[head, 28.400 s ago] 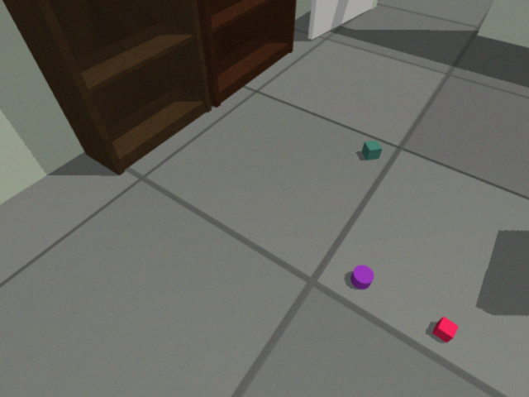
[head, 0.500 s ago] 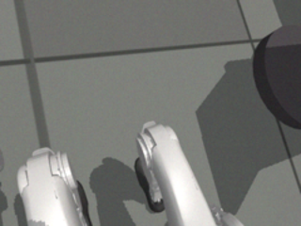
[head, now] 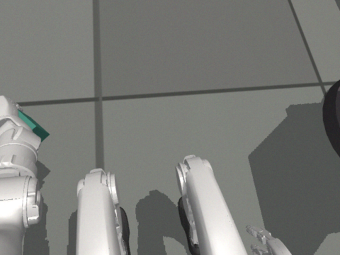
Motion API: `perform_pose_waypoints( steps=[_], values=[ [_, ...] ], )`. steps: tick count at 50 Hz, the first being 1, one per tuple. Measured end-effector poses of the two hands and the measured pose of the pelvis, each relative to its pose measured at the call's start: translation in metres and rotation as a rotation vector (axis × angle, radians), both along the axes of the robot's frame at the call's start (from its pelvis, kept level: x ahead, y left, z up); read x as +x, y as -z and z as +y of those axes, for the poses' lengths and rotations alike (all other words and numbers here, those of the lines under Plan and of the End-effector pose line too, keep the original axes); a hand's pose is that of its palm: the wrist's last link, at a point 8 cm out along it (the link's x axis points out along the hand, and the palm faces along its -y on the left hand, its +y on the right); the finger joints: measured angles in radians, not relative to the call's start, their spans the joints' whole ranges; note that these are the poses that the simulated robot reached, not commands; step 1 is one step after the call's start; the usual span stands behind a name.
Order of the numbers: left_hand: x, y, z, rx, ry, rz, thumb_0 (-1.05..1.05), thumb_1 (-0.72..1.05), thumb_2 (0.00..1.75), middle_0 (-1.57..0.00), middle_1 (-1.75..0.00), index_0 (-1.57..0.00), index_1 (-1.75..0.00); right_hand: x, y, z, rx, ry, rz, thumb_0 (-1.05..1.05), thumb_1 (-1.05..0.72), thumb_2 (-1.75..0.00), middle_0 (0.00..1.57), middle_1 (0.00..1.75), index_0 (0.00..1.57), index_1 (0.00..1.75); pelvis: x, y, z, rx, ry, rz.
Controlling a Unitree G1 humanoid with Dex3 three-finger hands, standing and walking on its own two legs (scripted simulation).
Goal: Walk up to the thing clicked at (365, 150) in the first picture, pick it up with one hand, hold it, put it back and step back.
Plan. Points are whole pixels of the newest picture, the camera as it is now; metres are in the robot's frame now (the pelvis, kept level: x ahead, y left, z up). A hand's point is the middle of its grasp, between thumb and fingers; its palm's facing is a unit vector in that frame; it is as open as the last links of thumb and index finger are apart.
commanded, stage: lift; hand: left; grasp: from above
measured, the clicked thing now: (21, 132) +0.44 +0.33 -0.13
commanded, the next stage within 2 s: hold in 1.16 s
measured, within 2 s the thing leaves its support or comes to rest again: neither
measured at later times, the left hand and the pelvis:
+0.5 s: hand out of the picture +0.38 +0.27 +0.12, palm faces -0.26 -0.34 -0.90, open 9.9 cm; pelvis +0.03 -0.01 +0.20, yaw +3 degrees
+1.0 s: hand out of the picture +0.39 +0.26 +0.24, palm faces -0.28 -0.36 -0.89, open 9.9 cm; pelvis +0.08 -0.01 +0.32, yaw +5 degrees
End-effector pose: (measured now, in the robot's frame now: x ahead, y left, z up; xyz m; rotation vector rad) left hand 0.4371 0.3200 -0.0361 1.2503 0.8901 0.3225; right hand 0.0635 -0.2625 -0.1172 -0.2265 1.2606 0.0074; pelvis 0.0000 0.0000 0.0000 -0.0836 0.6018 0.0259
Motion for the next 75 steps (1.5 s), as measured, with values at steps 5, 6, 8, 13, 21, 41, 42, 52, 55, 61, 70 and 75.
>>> perform_pose_waypoints(
  steps=[5, 6, 8, 13, 21, 41, 42, 52, 55, 61, 70, 75],
  values=[
    [-0.021, -0.033, -0.007, -0.009, 0.012, 0.002, 0.02, 0.03, 0.42, -0.69, -0.49, -0.75, -0.43, 0.012, -0.028, -0.001, -0.013, 0.018, -0.046, 0.00, -0.91, -0.90, 0.20, 0.30, 0.19, 0.30, -0.002, -0.031, -0.003, 0.009, -0.006, -0.014],
    [-0.024, -0.040, -0.009, -0.010, 0.016, 0.001, 0.02, 0.03, 0.42, -0.69, -0.49, -0.75, -0.43, 0.014, -0.035, -0.001, -0.018, 0.022, -0.056, 0.00, -0.91, -0.90, 0.20, 0.30, 0.19, 0.30, -0.002, -0.038, -0.003, 0.010, -0.007, -0.017],
    [-0.030, -0.055, -0.014, -0.012, 0.024, -0.004, 0.02, 0.03, 0.42, -0.69, -0.49, -0.76, -0.43, 0.020, -0.049, -0.001, -0.029, 0.033, -0.075, 0.00, -0.91, -0.90, 0.20, 0.30, 0.19, 0.30, -0.002, -0.052, -0.004, 0.013, -0.009, -0.023],
    [-0.045, -0.097, -0.028, -0.012, 0.016, -0.014, 0.02, 0.03, 0.42, -0.70, -0.49, -0.76, -0.43, 0.036, -0.092, -0.001, -0.060, 0.059, -0.123, 0.01, -0.91, -0.90, 0.20, 0.30, 0.20, 0.30, 0.002, -0.095, -0.006, 0.022, -0.016, -0.052],
    [-0.056, -0.175, -0.043, -0.013, -0.016, 0.011, 0.02, 0.03, 0.42, -0.70, -0.48, -0.76, -0.43, 0.063, -0.166, -0.002, -0.084, 0.095, -0.191, 0.01, -0.91, -0.90, 0.20, 0.30, 0.20, 0.30, 0.019, -0.168, -0.011, 0.040, -0.027, -0.124],
    [-0.050, -0.291, -0.060, -0.042, -0.034, 0.057, 0.02, 0.04, 0.41, -0.68, -0.50, -0.73, -0.46, 0.090, -0.284, 0.006, -0.089, 0.122, -0.193, 0.01, -0.90, -0.90, 0.21, 0.30, 0.20, 0.30, 0.070, -0.288, -0.009, 0.064, -0.053, -0.288],
    [-0.048, -0.296, -0.060, -0.042, -0.036, 0.057, 0.02, 0.04, 0.41, -0.68, -0.49, -0.73, -0.46, 0.091, -0.288, 0.006, -0.088, 0.121, -0.190, 0.01, -0.90, -0.90, 0.21, 0.30, 0.20, 0.30, 0.072, -0.291, -0.008, 0.065, -0.053, -0.293],
    [-0.040, -0.335, -0.060, -0.039, -0.026, 0.052, 0.02, 0.05, 0.41, -0.68, -0.50, -0.73, -0.45, 0.097, -0.317, 0.009, -0.070, 0.119, -0.193, 0.01, -0.90, -0.90, 0.21, 0.30, 0.20, 0.30, 0.086, -0.321, -0.005, 0.079, -0.058, -0.358],
    [-0.041, -0.342, -0.062, -0.043, -0.025, 0.055, 0.02, 0.04, 0.41, -0.68, -0.50, -0.74, -0.45, 0.101, -0.323, 0.009, -0.063, 0.114, -0.205, 0.01, -0.89, -0.89, 0.21, 0.30, 0.20, 0.30, 0.088, -0.327, -0.004, 0.083, -0.058, -0.376],
    [-0.044, -0.352, -0.067, -0.041, -0.015, 0.056, 0.02, 0.04, 0.41, -0.69, -0.49, -0.74, -0.45, 0.110, -0.333, 0.010, -0.044, 0.100, -0.232, 0.01, -0.89, -0.89, 0.21, 0.30, 0.20, 0.30, 0.090, -0.335, -0.004, 0.091, -0.055, -0.408],
    [-0.049, -0.369, -0.072, -0.028, -0.035, 0.038, 0.01, 0.03, 0.42, -0.69, -0.49, -0.74, -0.45, 0.126, -0.343, 0.014, -0.006, 0.059, -0.277, 0.01, -0.89, -0.89, 0.20, 0.30, 0.20, 0.30, 0.090, -0.344, -0.005, 0.099, -0.055, -0.450],
    [-0.052, -0.377, -0.073, -0.025, -0.040, 0.036, 0.01, 0.03, 0.42, -0.69, -0.49, -0.74, -0.46, 0.134, -0.348, 0.016, 0.012, 0.040, -0.305, 0.01, -0.90, -0.89, 0.20, 0.30, 0.20, 0.30, 0.088, -0.347, -0.005, 0.101, -0.056, -0.469]
  ],
)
